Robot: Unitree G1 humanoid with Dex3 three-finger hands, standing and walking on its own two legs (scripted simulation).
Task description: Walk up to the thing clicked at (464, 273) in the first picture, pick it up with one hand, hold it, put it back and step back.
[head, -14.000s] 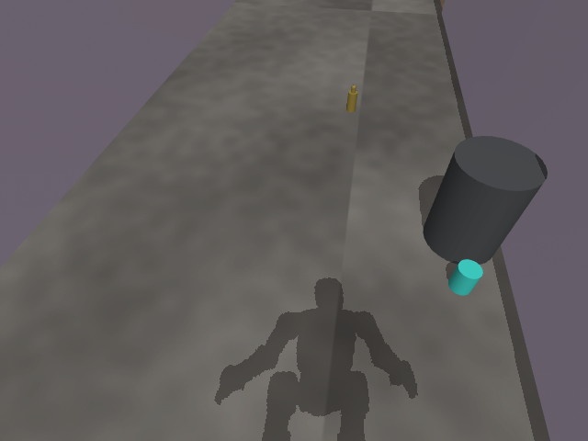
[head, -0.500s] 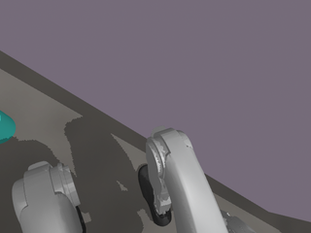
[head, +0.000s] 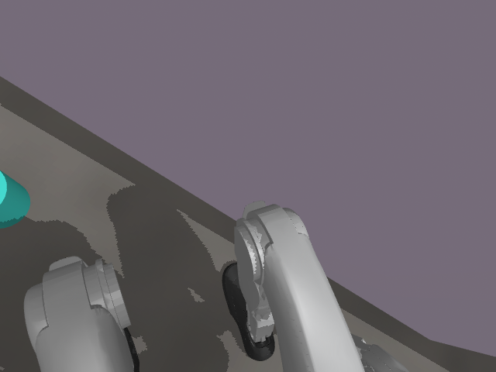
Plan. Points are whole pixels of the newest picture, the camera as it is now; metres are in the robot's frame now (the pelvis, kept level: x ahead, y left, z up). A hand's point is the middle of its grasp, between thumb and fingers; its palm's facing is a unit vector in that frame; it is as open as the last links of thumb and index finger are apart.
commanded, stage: close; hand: left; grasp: from above
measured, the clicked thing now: out of the picture +0.45 +0.30 -0.24
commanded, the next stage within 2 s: settle in 0.34 s
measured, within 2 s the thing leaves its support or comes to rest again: leaves its support in 0.88 s
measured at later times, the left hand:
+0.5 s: hand out of the picture +0.43 +0.30 -0.20, palm faces -0.46 -0.11 -0.88, open 12.2 cm
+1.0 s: hand out of the picture +0.43 +0.31 -0.16, palm faces -0.39 -0.09 -0.92, open 11.6 cm
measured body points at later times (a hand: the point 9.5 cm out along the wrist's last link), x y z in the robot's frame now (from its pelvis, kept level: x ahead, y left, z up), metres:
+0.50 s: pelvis +0.00 +0.00 +0.00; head +0.25 +0.09 +0.37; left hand +0.45 +0.30 -0.15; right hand +0.04 -0.27 -0.08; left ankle +0.06 +0.13 -0.27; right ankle +0.11 -0.13 -0.27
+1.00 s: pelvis +0.01 +0.00 +0.03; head +0.25 +0.09 +0.40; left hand +0.45 +0.31 -0.11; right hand +0.08 -0.27 -0.07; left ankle +0.06 +0.13 -0.27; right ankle +0.11 -0.13 -0.27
